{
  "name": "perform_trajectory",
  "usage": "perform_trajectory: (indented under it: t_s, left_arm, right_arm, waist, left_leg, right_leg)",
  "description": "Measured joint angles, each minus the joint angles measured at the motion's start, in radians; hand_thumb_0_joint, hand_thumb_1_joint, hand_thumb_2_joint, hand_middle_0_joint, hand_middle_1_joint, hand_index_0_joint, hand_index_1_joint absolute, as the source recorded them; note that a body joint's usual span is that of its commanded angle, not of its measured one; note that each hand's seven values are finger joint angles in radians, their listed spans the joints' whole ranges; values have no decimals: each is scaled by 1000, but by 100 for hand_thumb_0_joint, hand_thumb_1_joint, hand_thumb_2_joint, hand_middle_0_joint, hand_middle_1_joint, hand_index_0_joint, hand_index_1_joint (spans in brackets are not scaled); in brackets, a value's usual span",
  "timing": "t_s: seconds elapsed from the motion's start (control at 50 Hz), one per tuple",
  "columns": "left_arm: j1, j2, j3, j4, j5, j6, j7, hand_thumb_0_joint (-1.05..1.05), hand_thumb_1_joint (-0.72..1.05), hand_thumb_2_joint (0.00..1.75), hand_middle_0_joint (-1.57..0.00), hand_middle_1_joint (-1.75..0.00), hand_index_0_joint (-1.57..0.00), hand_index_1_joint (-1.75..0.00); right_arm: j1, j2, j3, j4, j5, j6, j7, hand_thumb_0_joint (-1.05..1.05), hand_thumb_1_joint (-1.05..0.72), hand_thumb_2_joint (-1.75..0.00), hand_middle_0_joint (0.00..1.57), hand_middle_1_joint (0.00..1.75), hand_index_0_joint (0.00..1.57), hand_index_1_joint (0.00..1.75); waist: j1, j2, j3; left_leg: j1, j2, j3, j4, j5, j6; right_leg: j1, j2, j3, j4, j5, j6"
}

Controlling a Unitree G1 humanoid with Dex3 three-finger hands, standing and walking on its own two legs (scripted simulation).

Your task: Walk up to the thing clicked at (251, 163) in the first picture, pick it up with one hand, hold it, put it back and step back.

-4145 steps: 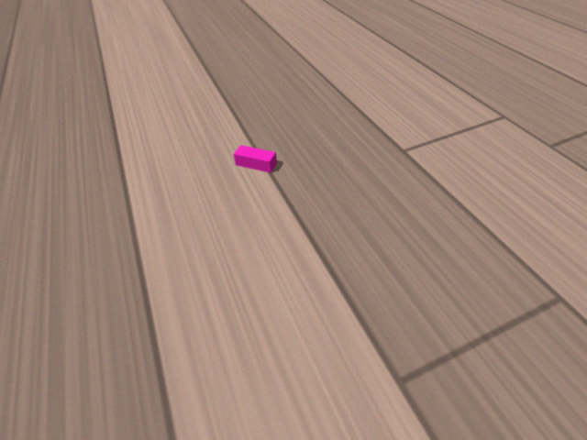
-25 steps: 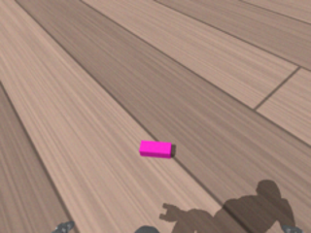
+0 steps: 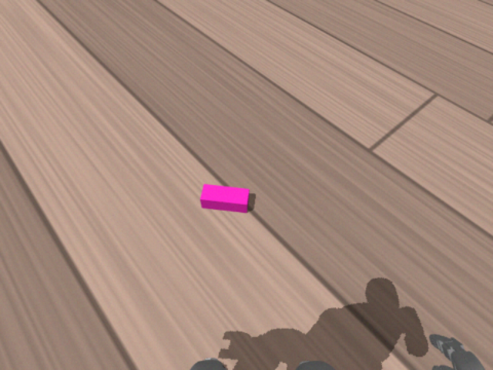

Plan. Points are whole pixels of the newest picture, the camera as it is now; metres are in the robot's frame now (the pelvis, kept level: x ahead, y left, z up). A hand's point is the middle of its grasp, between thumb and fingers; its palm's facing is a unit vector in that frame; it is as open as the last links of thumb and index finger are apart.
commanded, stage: step back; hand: left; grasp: from above
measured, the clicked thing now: (225, 198) +0.85 +0.16 -0.73
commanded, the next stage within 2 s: stand in 1.70 s
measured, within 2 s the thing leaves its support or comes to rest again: neither
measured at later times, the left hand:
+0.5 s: hand out of the picture -0.04 +0.23 -0.15, palm faces +0.08 -0.92 -0.39, open 7.4 cm
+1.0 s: hand out of the picture -0.26 +0.20 -0.14, palm faces +0.05 -0.90 -0.42, open 7.4 cm
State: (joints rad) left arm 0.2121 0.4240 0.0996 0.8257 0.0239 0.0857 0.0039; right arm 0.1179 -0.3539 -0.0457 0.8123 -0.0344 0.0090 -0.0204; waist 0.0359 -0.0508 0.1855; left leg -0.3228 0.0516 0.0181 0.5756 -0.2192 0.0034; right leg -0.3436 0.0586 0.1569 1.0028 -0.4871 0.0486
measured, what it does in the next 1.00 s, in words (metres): walks backwards: right foot, then left foot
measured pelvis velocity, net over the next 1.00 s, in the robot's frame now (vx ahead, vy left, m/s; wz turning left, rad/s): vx -0.27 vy -0.08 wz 0.03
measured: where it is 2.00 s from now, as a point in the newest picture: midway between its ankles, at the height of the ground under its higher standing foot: outside the picture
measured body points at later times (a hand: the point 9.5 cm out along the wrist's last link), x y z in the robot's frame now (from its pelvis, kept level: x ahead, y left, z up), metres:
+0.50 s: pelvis -0.17 -0.05 -0.01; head -0.11 -0.03 +0.43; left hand -0.05 +0.28 -0.12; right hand -0.07 -0.35 -0.13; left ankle -0.18 +0.06 -0.73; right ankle -0.07 -0.15 -0.73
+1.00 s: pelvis -0.27 -0.08 +0.00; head -0.26 -0.10 +0.45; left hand -0.26 +0.24 -0.11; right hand -0.17 -0.39 -0.13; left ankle -0.24 +0.07 -0.70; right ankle -0.30 -0.21 -0.73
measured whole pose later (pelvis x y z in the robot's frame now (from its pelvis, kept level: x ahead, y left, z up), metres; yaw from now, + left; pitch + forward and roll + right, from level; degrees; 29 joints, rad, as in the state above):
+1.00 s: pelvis -0.27 -0.08 +0.00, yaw +2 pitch -3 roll +0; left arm 0.30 0.35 0.06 0.99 0.05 -0.02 0.00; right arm 0.22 -0.41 -0.07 0.94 -0.03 0.04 0.03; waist 0.03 0.06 0.04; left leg -0.38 -0.01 -0.10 0.81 -0.39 -0.01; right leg -0.14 0.00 0.03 0.54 -0.35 0.00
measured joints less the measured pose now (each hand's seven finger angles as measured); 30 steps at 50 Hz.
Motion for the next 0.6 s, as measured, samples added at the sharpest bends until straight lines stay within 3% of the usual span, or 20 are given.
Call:
perform_trajectory:
  t_s: [0.08,0.12,0.14,0.18,0.2,0.24,0.3,0.4,0.44,0.46,0.5,0.54,0.6]
  left_arm:
    - [-5,-4,-9,19,-2,-13,-9,1,90,90,-20,-30,-20,-30]
    - [-24,-45,-17,40,6,-23,-10,1,90,90,-20,-30,-20,-30]
    - [-21,-59,-24,37,9,-26,-16,1,90,90,-20,-30,-20,-30]
    - [0,-66,-35,22,15,-27,-25,1,90,90,-20,-30,-20,-30]
    - [8,-68,-37,17,16,-26,-24,1,90,90,-20,-30,-21,-30]
    - [14,-75,-41,13,15,-23,-18,1,90,90,-20,-30,-21,-30]
    - [-6,-77,-37,-5,17,-22,-7,1,90,90,-21,-30,-21,-30]
    - [-78,-60,-31,-67,20,-29,13,1,90,90,-21,-30,-21,-30]
    - [-108,-47,-32,-87,14,-27,17,1,90,90,-21,-30,-21,-30]
    - [-123,-38,-33,-92,10,-24,17,1,90,90,-20,-30,-21,-30]
    - [-141,-22,-30,-82,3,-13,16,1,90,90,-20,-30,-21,-30]
    - [-131,-35,-35,-57,-3,0,19,1,90,90,-20,-30,-21,-30]
    - [-104,-46,-42,-27,-11,9,12,1,90,90,-20,-30,-21,-30]
  right_arm:
    - [-38,-27,2,-32,2,12,7,0,-90,-90,21,30,21,30]
    - [-54,-58,-8,-21,10,28,7,0,-90,-90,21,30,21,30]
    - [-48,-64,-13,-13,15,37,4,0,-90,-90,21,30,21,30]
    - [-26,-53,-16,9,21,51,-6,0,-90,-90,21,30,21,30]
    - [-14,-49,-14,19,23,54,-7,0,-90,-90,20,30,21,30]
    - [12,-52,-8,28,30,52,-5,0,-90,-90,20,30,21,30]
    - [50,-58,-3,36,31,39,-10,0,-90,-90,20,30,21,30]
    - [88,-44,2,57,19,34,-15,0,-90,-90,20,30,21,30]
    - [95,-31,5,59,12,30,-10,0,-90,-90,20,30,21,30]
    - [95,-21,4,63,9,26,-7,0,-90,-90,20,30,21,30]
    - [84,11,6,74,-1,28,0,0,-90,-90,20,30,21,30]
    - [89,10,14,66,-9,32,14,0,-90,-90,20,30,21,30]
    - [87,4,16,59,-19,34,12,0,-90,-90,21,30,21,30]
  waist:
    - [3,22,12]
    - [-16,108,32]
    - [-25,129,24]
    - [-3,99,-12]
    - [9,79,-26]
    - [7,67,-48]
    - [-9,74,-63]
    - [-31,71,-27]
    - [-40,55,-8]
    - [-42,36,4]
    - [-22,-34,33]
    - [-34,-15,18]
    - [-48,19,-11]
  left_leg:
    - [-75,23,15,77,6,-26]
    - [-101,63,-36,116,11,-22]
    - [-117,48,-72,139,-45,-12]
    - [-156,-37,-102,289,-229,-10]
    - [-165,-76,-107,372,-266,-8]
    - [-172,-133,-129,499,-264,-7]
    - [-145,-161,-144,564,-245,-18]
    - [-18,-124,-88,348,-299,-33]
    - [46,-102,-56,177,-248,-22]
    - [74,-104,-45,98,-176,-3]
    - [90,-137,-9,67,-130,25]
    - [67,-111,-22,78,-118,35]
    - [48,-68,-46,38,-68,34]
  right_leg:
    - [116,-51,-71,-314,67,-21]
    - [138,-5,-118,-353,98,-41]
    - [131,0,-135,-349,107,-48]
    - [93,-32,-113,-326,115,-60]
    - [82,-49,-95,-331,127,-63]
    - [71,-69,-88,-365,163,-63]
    - [37,-72,-109,-389,204,-65]
    - [-26,-74,-175,-366,240,-72]
    - [-56,-84,-201,-334,245,-69]
    - [-72,-96,-205,-309,244,-66]
    - [-92,-116,-159,-264,211,-62]
    - [-125,-55,-124,-120,28,-58]
    - [-147,32,-62,133,-34,-57]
